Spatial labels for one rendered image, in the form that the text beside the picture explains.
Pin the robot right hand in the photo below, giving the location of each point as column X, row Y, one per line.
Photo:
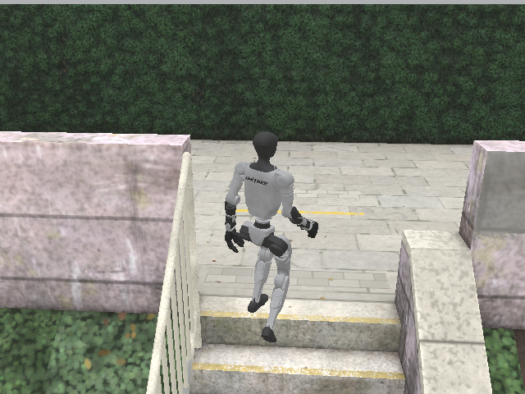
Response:
column 312, row 233

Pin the robot right forearm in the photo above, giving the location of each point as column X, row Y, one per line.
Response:
column 297, row 219

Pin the right robot thigh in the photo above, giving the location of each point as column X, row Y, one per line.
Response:
column 280, row 246

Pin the left robot upper arm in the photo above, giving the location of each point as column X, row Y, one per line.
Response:
column 236, row 183

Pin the right robot upper arm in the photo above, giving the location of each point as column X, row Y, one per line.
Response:
column 285, row 181

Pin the left robot shin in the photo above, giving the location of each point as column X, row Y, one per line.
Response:
column 260, row 276

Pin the robot left forearm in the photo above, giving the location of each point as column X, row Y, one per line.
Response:
column 230, row 216

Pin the robot left hand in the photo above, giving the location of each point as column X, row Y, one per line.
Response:
column 233, row 235

